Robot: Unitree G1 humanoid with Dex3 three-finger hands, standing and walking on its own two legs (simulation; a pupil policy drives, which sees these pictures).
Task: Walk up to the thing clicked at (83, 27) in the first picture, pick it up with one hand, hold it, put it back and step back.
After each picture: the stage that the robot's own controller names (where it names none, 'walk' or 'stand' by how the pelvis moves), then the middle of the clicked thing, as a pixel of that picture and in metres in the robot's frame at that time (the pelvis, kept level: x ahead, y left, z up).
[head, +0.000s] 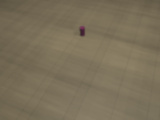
stand; (82, 31) +1.58 +0.02 -0.72
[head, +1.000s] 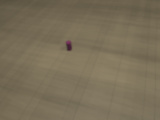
walk; (69, 45) +1.44 +0.27 -0.71
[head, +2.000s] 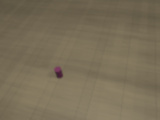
walk; (58, 72) +0.93 +0.33 -0.72
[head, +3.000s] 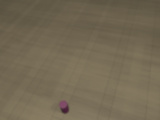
walk; (64, 107) +0.57 +0.24 -0.71
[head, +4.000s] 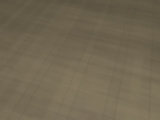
stand; out of the picture +0.37 +0.18 -0.70
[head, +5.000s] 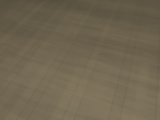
stand; out of the picture +0.35 +0.17 -0.72
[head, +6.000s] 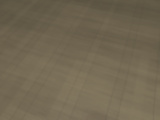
stand; out of the picture +0.37 +0.18 -0.72
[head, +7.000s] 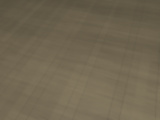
stand; out of the picture +0.37 +0.20 -0.72
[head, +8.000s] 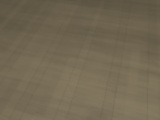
stand; out of the picture +0.39 +0.21 -0.72
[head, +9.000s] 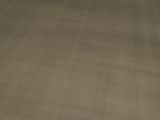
walk; out of the picture +0.39 +0.24 -0.71
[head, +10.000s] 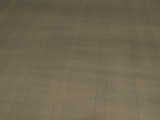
stand; out of the picture +0.30 +0.26 -0.72
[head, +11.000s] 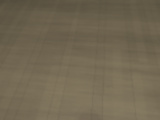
stand; out of the picture +0.32 +0.26 -0.72
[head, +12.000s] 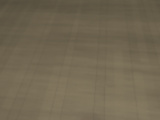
stand; out of the picture +0.33 +0.25 -0.72
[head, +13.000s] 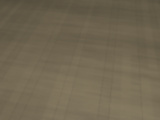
stand; out of the picture +0.36 +0.21 -0.72
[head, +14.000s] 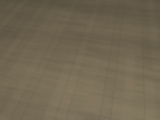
stand; out of the picture +0.36 +0.21 -0.72
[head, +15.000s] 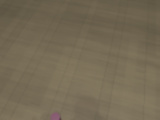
go down; (56, 119) +0.39 +0.19 -0.70
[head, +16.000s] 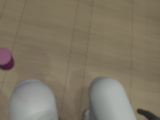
go down; (4, 60) +0.43 +0.28 -0.29
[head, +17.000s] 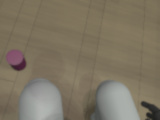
close in; (17, 60) +0.42 +0.28 -0.30
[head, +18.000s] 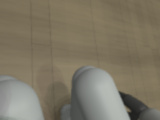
close in; out of the picture +0.39 +0.33 -0.22
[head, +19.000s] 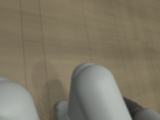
close; out of the picture +0.38 +0.33 -0.22
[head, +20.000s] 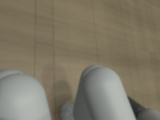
lift; out of the picture +0.34 +0.29 -0.21
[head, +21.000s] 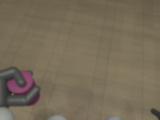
lift; (25, 89) +0.32 +0.20 -0.01
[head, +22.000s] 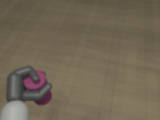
hold; (39, 88) +0.33 +0.17 +0.02
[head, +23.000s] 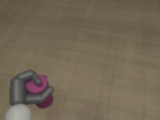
hold; (41, 92) +0.33 +0.17 -0.01
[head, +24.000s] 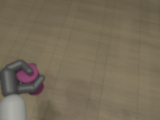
crouch; (31, 80) +0.37 +0.19 -0.06
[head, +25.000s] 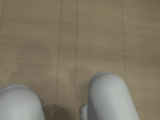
lower; out of the picture +0.45 +0.32 -0.12
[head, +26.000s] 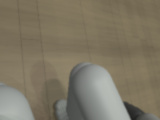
lower; out of the picture +0.39 +0.35 -0.22
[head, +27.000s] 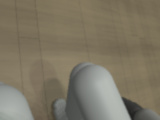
lower; out of the picture +0.39 +0.35 -0.22
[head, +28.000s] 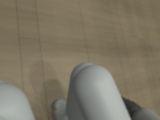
lower; out of the picture +0.38 +0.35 -0.22
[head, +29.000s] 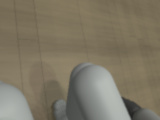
lower; out of the picture +0.38 +0.35 -0.22
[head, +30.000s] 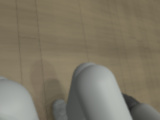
open; out of the picture +0.37 +0.34 -0.22
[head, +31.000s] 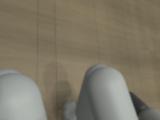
stand; out of the picture +0.38 +0.33 -0.23
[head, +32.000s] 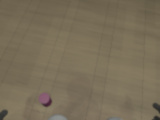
stand; (45, 100) +0.39 +0.23 -0.55
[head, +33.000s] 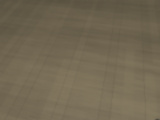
stand; out of the picture +0.38 +0.22 -0.66
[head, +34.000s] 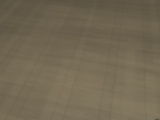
stand; out of the picture +0.37 +0.22 -0.67
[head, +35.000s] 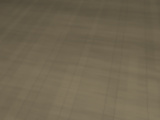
stand; out of the picture +0.39 +0.22 -0.72
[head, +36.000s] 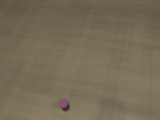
walk; (64, 105) +0.46 +0.24 -0.70
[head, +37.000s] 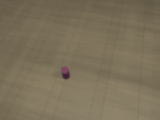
walk; (65, 73) +0.74 +0.16 -0.69
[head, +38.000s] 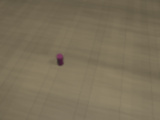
stand; (60, 59) +1.04 +0.21 -0.70
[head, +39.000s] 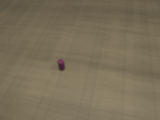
stand; (61, 65) +1.04 +0.24 -0.72
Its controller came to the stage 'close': yes
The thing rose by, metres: 0.71
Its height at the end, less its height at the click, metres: +0.00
